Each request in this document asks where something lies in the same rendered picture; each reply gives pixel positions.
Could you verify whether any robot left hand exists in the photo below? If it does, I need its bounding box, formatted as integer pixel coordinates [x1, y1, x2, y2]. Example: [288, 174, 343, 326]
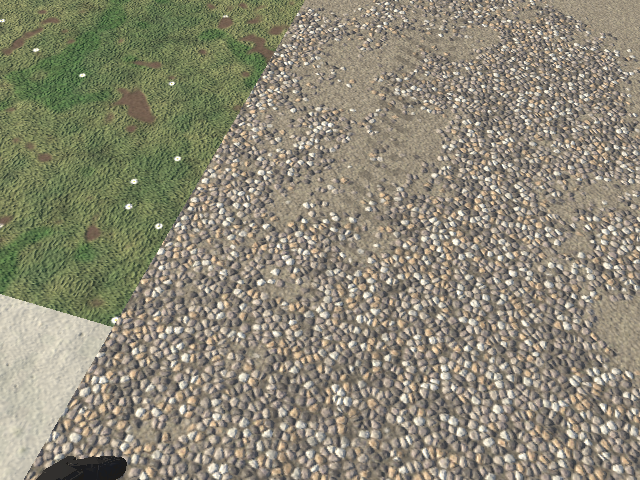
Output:
[36, 456, 127, 480]

